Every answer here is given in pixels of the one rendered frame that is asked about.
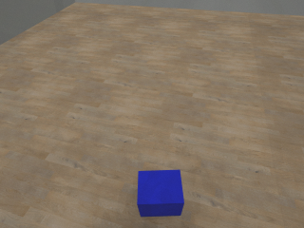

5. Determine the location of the carton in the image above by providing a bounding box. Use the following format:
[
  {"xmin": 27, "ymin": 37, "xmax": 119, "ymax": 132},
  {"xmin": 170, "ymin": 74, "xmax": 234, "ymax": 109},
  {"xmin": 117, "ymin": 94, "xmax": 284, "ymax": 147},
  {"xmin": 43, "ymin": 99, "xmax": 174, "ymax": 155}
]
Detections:
[{"xmin": 137, "ymin": 169, "xmax": 184, "ymax": 217}]

